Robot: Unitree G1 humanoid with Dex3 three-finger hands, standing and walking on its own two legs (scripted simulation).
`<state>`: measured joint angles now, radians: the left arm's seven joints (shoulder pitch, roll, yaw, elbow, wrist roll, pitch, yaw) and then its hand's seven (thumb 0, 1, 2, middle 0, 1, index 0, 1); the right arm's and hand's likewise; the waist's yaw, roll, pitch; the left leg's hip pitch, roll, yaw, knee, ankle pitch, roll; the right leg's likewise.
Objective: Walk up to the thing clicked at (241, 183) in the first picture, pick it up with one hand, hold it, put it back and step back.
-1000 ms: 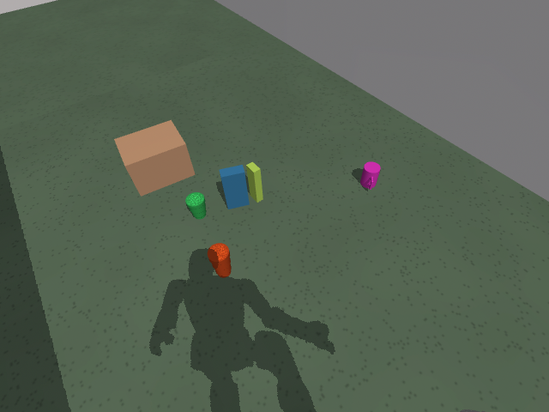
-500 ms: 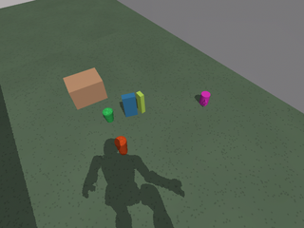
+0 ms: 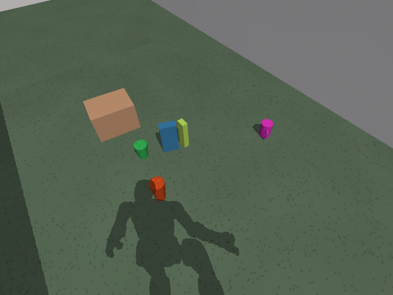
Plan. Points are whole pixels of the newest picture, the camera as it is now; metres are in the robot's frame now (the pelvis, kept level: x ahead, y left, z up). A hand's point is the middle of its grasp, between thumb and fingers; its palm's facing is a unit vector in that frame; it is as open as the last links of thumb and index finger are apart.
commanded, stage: stand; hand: left
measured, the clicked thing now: (169, 136) +1.11 +0.22 -0.67
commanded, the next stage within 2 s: walk up in 0.12 s
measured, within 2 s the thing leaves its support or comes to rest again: neither
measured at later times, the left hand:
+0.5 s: hand out of the picture +0.11 +0.25 -0.13, palm faces -0.01 -0.91 -0.42, open 7.4 cm
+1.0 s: hand (121, 220) +0.32 +0.24 -0.15, palm faces -0.08 -0.93 -0.35, open 7.4 cm
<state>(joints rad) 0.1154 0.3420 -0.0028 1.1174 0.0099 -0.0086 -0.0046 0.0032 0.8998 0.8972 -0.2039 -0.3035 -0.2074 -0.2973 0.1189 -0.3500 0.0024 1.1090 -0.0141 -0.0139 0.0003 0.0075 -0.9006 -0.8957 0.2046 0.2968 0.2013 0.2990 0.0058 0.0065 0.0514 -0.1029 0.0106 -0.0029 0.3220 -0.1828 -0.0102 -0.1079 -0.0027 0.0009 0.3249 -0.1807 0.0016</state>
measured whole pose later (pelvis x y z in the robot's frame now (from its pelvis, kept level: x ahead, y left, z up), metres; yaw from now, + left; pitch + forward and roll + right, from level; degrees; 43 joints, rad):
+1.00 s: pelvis +0.26 -0.03 -0.02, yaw -2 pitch -4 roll +1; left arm 0.32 0.41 0.04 0.86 0.01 -0.06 -0.06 0.00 0.90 0.90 -0.20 -0.30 -0.21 -0.30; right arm 0.25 -0.39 -0.06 0.79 -0.02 -0.07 0.06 0.01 -0.90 -0.90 0.21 0.30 0.20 0.30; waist 0.00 -0.02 0.09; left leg -0.24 0.01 0.09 0.51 -0.22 0.05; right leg -0.43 -0.07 0.01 0.84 -0.39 -0.02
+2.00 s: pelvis +0.62 -0.03 -0.03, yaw -1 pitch -3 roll +0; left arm 0.26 0.40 0.04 0.84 0.01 -0.08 -0.04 0.00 0.90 0.90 -0.20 -0.30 -0.21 -0.30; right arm 0.33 -0.43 -0.04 0.84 -0.01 -0.02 0.02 0.01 -0.90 -0.90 0.20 0.30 0.20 0.30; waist -0.01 0.05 0.09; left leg -0.32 0.02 0.02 0.96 -0.52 0.02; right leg -0.37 -0.04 -0.05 0.65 -0.23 -0.03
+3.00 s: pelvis +0.67 -0.01 +0.00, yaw -1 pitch -2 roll +0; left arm 0.06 0.34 0.01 1.18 0.00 -0.01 -0.01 0.00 0.90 0.90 -0.20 -0.30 -0.21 -0.30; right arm 0.05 -0.36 0.00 1.18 0.00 -0.01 0.01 0.01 -0.90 -0.90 0.20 0.30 0.20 0.30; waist 0.01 0.01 0.06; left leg -0.15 0.03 0.02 0.33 -0.14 -0.02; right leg -0.13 -0.04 -0.03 0.32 -0.15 0.03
